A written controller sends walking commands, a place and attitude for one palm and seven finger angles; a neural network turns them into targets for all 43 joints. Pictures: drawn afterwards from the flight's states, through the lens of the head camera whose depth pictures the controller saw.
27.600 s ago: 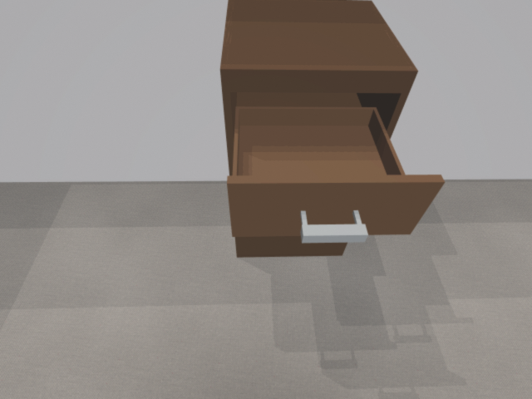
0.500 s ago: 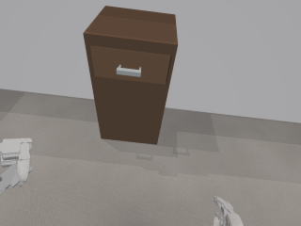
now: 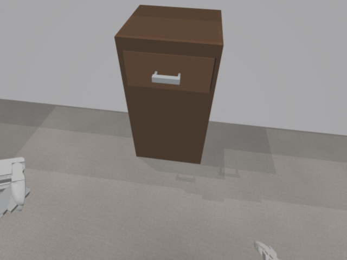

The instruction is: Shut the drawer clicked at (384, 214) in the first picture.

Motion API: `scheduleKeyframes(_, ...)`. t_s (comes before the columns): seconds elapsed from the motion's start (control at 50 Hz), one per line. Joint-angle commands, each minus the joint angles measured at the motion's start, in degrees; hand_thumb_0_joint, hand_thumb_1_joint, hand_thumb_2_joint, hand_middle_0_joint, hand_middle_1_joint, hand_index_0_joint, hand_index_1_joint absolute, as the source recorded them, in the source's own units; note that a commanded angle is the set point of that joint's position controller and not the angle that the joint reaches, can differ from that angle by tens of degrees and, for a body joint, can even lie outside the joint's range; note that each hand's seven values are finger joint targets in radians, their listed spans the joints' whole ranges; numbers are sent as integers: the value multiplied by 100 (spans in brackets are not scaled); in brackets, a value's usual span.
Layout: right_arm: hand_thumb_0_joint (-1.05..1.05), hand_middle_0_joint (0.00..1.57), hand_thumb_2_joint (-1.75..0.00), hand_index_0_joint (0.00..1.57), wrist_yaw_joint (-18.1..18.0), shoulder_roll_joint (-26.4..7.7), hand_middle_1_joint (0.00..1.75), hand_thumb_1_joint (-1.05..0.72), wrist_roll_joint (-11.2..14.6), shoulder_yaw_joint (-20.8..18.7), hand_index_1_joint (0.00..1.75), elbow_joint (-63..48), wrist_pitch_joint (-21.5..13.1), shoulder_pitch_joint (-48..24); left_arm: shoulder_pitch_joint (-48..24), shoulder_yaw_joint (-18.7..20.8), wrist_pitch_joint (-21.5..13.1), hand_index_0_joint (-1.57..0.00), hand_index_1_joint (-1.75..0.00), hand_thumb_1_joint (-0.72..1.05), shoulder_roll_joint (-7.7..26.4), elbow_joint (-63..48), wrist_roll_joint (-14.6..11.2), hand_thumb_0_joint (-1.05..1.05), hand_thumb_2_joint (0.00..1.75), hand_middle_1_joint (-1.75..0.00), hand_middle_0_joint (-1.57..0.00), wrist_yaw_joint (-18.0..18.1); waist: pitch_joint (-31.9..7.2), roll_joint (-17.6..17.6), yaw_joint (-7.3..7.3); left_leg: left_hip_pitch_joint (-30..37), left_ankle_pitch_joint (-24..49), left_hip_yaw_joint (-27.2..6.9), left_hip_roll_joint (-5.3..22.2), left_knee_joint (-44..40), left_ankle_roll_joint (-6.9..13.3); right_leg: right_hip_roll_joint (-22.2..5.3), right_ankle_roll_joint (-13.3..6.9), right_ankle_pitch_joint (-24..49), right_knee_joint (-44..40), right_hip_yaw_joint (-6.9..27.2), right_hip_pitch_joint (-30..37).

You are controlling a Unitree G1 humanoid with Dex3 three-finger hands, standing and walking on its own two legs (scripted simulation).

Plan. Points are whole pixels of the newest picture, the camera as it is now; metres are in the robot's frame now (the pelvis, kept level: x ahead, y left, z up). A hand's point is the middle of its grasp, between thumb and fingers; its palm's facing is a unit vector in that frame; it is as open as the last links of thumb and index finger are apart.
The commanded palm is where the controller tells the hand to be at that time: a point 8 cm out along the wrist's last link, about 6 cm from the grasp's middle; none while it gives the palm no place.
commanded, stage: stop stepping back and stand still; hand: left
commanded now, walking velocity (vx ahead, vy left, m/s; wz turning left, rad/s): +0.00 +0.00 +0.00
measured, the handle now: (166, 76) +0.88 +0.07 -0.06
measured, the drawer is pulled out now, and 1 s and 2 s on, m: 0.00 0.00 0.00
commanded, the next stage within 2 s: let the arm hang, fingers relaxed in 0.38 s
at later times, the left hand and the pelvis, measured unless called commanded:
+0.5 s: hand (42, 180) +0.22 +0.25 +0.15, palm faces +0.30 -0.81 -0.50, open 3.3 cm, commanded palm none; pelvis +0.02 +0.01 +0.01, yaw +0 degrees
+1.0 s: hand out of the picture -0.05 +0.23 -0.16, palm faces +0.03 -0.96 -0.26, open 4.7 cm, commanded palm none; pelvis +0.00 +0.02 +0.01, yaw +2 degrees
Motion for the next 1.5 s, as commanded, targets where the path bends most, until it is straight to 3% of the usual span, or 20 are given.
scheduleKeyframes(0.0, 0, 20, -90, 20, -216, -796, 30, -90, 1, -330, 30, -1037, -464, -862, -369, 405, -306, -140, -160, 90, 746, -970, -28, 0, 90, -160, -140, 70, -165, 253, 22, 1098, 975, -652, 611, -1965, 305, -639, 138, 300, -655, 787, -325)
scheduleKeyframes(0.04, 0, 20, -90, 20, -209, -828, 30, -90, 39, -314, 30, -1061, -467, -892, -465, 381, -307, -140, -160, 90, 780, -1060, 15, 0, 90, -160, -140, 47, -249, 581, 23, 914, 1251, -1107, 897, -2102, 412, -327, 339, 450, -438, 558, -149)
scheduleKeyframes(0.08, 0, 20, -90, 20, -199, -759, 30, -90, -2, -274, 30, -1072, -469, -962, -654, 495, -330, -140, -160, 90, 922, -1290, 67, 0, 90, -160, -140, 52, -190, 844, 43, 599, 1295, -1090, 867, -2273, 386, -294, 333, 551, -402, 468, 203)
scheduleKeyframes(0.14, 0, 20, -90, 20, -161, -760, 30, -90, 33, -324, 30, -1152, -454, -899, -231, 493, -299, -140, -160, 90, 838, -1144, 25, 0, 90, -160, -140, 65, -433, 323, 54, 751, 1748, -606, 555, -1794, 234, -403, 260, 1350, -814, 666, 510)
scheduleKeyframes(0.2, 0, 20, -90, 20, -127, -739, 30, -90, 55, -355, 30, -1218, -344, -897, -1, 482, -239, -140, -160, 90, 762, -1025, -58, 0, 90, -160, -140, 59, -574, 176, -4, 838, 1772, -294, 319, -1444, 91, -637, 153, 1980, -1019, 944, 590)
scheduleKeyframes(0.24, 0, 20, -90, 20, -135, -728, 30, -90, 56, -354, 30, -1251, -257, -894, 117, 554, -203, -140, -160, 90, 807, -896, -94, 0, 90, -160, -140, 67, -660, 4, -17, 909, 1847, -249, 293, -1427, 82, -676, 159, 2265, -1041, 923, 619)
scheduleKeyframes(0.28, 0, 20, -90, 20, -151, -745, 30, -90, 75, -363, 30, -1324, -191, -966, 117, 526, -158, -140, -160, 90, 790, -914, -120, 0, 90, -160, -140, 62, -647, 106, -25, 929, 2051, -252, 297, -1477, 77, -661, 183, 2403, -992, 819, 659)
scheduleKeyframes(0.44, 0, 20, -90, 20, -209, -776, 30, -90, 79, -350, 30, -1412, -93, -997, 123, 487, -119, -140, -160, 90, 838, -1014, -120, 0, 90, -160, -140, 65, -611, 161, 8, 1006, 2035, -336, 331, -1658, 117, -569, 249, 2046, -1091, 729, 599)
scheduleKeyframes(0.46, 0, 20, -90, 20, 368, -1946, 30, -90, 73, -671, 30, 2, -365, -1250, -866, -1664, 624, -140, -160, 90, 288, 3803, 465, 0, 90, -160, -140, -794, -286, 314, -167, 608, 2850, -453, 520, -710, 181, -1026, 116, 3054, -145, 447, -130)
scheduleKeyframes(0.48, 0, 20, -90, 20, 359, -1579, 30, -90, 115, -711, 30, -77, -62, -746, -861, -1587, 1012, -136, -156, 90, 105, 3861, 368, 0, 90, -156, -136, -888, -698, 164, -120, 843, 2715, -435, 508, -854, 131, -907, 107, 2587, -337, 749, -83)
scheduleKeyframes(0.52, 0, 20, -90, 20, 359, -1305, 30, -90, 36, -507, 30, -99, 191, -604, -1201, -1648, 1107, -128, -147, 90, -64, 4444, 364, 0, 90, -147, -128, -885, -659, -474, 3, 413, 1916, -698, 535, -992, 302, -803, 93, 1721, -354, 537, 32)
scheduleKeyframes(0.56, 0, 20, -90, 20, 332, -1335, 30, -90, -43, -456, 30, -34, 311, -623, -1626, -1717, 1132, -120, -138, 90, 43, 5121, 369, 0, 90, -138, -120, -875, -554, -1186, 23, 351, 1798, -721, 409, -953, 324, -888, -6, 1906, -463, 586, 147)
scheduleKeyframes(0.58, 0, 20, -90, 20, 333, -1354, 30, -90, -66, -457, 30, 53, 365, -628, -1863, -1744, 1147, -116, -134, 90, 133, 5504, 369, 0, 90, -134, -116, -859, -482, -1193, 2, 377, 1834, -660, 326, -980, 283, -949, -93, 1985, -458, 628, 169)
scheduleKeyframes(0.66, 0, 20, -90, 20, 296, -1181, 30, -90, -137, -309, 30, 624, 539, -755, -2242, -1942, 1285, -100, -117, 90, 9, 7018, 289, 0, 90, -117, -100, -794, -103, 264, 85, 367, 1729, -849, 437, -1756, 306, -685, 45, 776, -680, 580, 318)
scheduleKeyframes(0.76, 0, 20, -90, 20, 230, -843, 30, -90, -99, -227, 30, 1356, 619, -480, -2083, -2068, 1266, -80, -95, 90, -200, 8391, 223, 0, 90, -95, -80, -776, 35, 771, 88, 493, 679, -761, 364, -2166, 211, -678, 3, 112, -1288, 686, 432)
scheduleKeyframes(0.82, 0, 20, -90, 20, 196, -810, 30, -90, -90, -270, 30, 1650, 625, -247, -2003, -2029, 1233, -68, -82, 90, -216, 8846, 235, 0, 90, -82, -68, -779, -59, 676, 67, 621, 459, -745, 370, -2222, 226, -693, -40, 80, -1493, 640, 502)
scheduleKeyframes(0.88, 0, 20, -90, 20, 177, -798, 30, -90, -57, -305, 30, 1903, 623, -19, -2004, -2060, 1206, -56, -69, 90, -205, 9146, 222, 0, 90, -69, -56, -773, 79, 260, 40, 761, 667, -739, 393, -2224, 232, -702, -54, 145, -1560, 565, 393)
scheduleKeyframes(1.06, 0, 20, -90, 20, 139, -587, 30, -90, -49, -312, 30, 2386, 633, 292, -1824, -2100, 1221, -20, -30, 90, -395, 9670, 220, 0, 90, -30, -20, -723, 444, 40, 22, 808, 505, -710, 408, -2390, 252, -704, -24, -92, -1604, 485, 141)
scheduleKeyframes(1.24, 0, 20, -90, 20, 134, -418, 30, -90, -71, -311, 30, 2474, 604, 256, -1827, -2082, 1218, -20, -30, 90, -570, 9725, 238, 0, 90, -30, -20, -700, 534, 110, 40, 741, 492, -708, 389, -2511, 237, -668, 24, 25, -1512, 510, 137)
scheduleKeyframes(1.48, 0, 20, -90, 20, 113, -460, 30, -90, -63, -323, 30, 2471, 545, 136, -2019, -2024, 1160, -20, -30, 90, -546, 9639, 234, 0, 90, -30, -20, -688, 335, 120, 45, 960, 1387, -618, 401, -2304, 201, -729, 14, 633, -1524, 532, 417)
